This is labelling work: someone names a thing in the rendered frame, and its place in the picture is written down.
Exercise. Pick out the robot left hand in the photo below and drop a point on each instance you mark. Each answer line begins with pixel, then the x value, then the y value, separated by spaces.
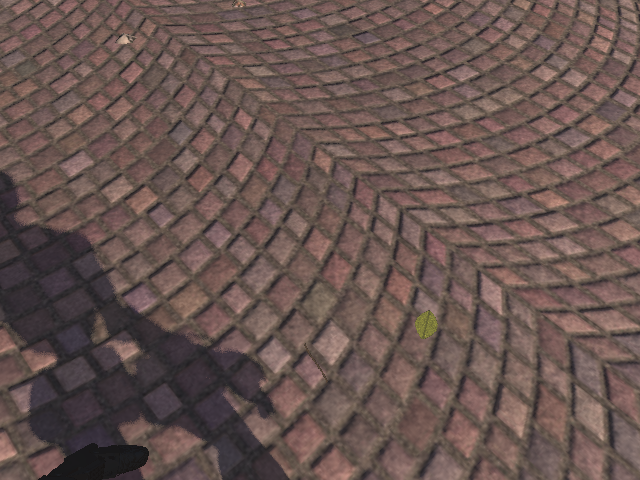
pixel 93 463

